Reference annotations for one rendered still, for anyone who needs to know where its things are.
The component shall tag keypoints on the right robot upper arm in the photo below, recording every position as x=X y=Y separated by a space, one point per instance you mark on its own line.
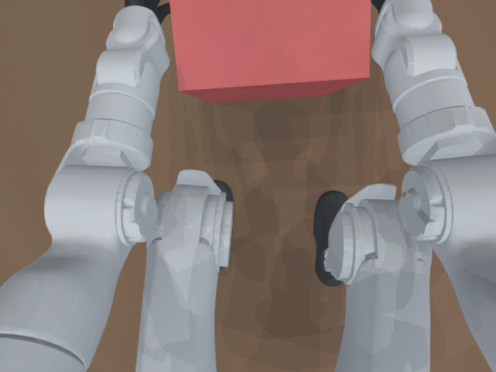
x=451 y=204

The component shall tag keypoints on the carton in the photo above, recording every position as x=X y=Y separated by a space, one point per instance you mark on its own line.
x=249 y=50

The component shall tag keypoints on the left robot upper arm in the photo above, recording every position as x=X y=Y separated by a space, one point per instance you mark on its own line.
x=53 y=312

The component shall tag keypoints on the right robot forearm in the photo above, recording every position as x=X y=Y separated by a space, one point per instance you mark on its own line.
x=428 y=91

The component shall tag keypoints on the left robot hand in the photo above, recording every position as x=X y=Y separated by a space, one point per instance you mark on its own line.
x=161 y=12

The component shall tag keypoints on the robot left shin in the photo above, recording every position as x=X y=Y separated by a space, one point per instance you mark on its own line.
x=191 y=177

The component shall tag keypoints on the left robot foot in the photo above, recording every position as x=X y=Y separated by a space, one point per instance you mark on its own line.
x=225 y=188

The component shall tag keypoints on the left robot forearm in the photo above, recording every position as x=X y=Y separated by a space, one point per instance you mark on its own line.
x=123 y=100

